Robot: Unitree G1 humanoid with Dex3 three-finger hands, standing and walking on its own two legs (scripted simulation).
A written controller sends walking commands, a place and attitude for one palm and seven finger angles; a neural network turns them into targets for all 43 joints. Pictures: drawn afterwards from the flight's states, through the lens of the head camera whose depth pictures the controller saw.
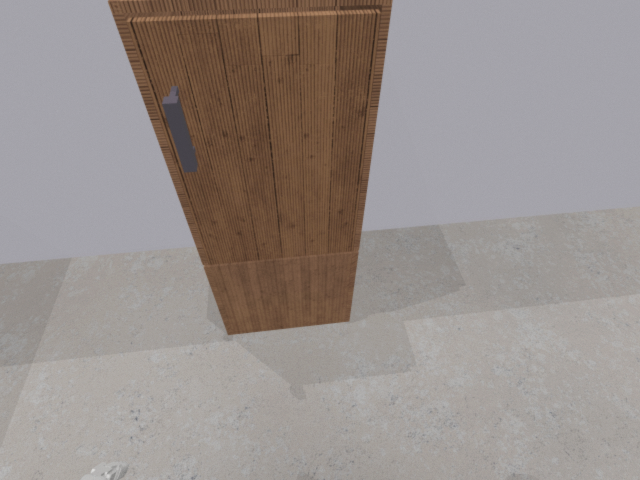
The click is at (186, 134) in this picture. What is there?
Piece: cupboard door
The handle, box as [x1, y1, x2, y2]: [162, 86, 197, 172]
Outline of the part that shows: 171,86 170,93 168,96 163,98 162,105 184,172 196,171 197,163 194,155 195,150 194,146 191,144 178,99 178,89 177,86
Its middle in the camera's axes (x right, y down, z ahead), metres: -0.25 -0.19 +0.68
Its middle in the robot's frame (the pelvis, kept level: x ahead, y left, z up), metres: +0.64 +0.29 +0.08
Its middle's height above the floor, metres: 0.85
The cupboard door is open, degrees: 0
